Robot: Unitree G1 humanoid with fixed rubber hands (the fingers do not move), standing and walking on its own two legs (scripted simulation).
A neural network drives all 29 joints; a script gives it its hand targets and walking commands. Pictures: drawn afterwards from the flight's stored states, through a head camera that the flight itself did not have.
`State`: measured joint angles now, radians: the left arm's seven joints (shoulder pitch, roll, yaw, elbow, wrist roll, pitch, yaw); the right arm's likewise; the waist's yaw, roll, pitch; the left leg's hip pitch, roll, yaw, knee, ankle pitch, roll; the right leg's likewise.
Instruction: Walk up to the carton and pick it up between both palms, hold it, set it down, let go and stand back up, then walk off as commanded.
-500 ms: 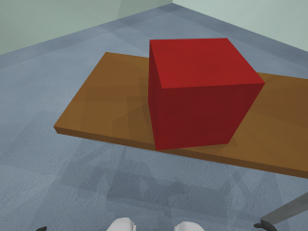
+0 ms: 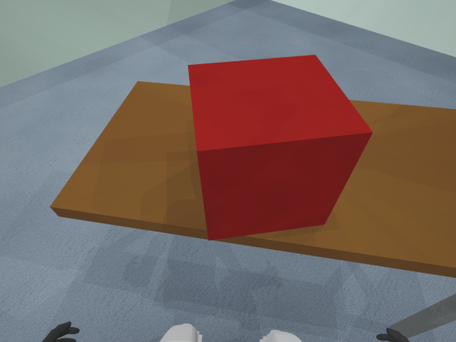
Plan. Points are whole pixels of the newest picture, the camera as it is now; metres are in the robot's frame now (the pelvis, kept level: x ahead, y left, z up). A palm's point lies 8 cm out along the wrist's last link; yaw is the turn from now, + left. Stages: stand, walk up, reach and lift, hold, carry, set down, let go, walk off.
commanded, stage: walk up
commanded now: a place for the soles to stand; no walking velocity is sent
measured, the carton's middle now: (260, 150) +0.44 -0.03 +0.09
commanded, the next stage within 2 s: reach and lift in 1.42 s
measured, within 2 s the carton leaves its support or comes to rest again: neither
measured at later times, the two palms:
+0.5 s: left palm out of the picture +0.11 +0.32 -0.06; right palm out of the picture +0.13 -0.30 -0.09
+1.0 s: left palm out of the picture +0.11 +0.33 -0.05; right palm out of the picture +0.10 -0.29 -0.08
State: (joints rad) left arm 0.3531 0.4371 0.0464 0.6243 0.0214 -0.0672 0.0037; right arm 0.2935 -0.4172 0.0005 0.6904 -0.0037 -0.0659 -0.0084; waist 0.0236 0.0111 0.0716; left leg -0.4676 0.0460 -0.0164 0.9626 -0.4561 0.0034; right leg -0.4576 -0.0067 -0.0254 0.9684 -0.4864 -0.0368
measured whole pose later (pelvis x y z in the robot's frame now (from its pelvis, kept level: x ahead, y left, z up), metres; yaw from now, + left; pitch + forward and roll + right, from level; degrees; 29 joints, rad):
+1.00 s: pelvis +0.00 +0.01 +0.00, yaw +0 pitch -3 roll +0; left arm 0.29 0.44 0.05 0.64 0.01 -0.08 0.03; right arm 0.29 -0.42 0.00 0.69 0.00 -0.01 -0.01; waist 0.02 0.01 0.06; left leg -0.48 0.03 -0.01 0.95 -0.43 -0.01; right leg -0.46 -0.01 -0.01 0.97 -0.47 -0.03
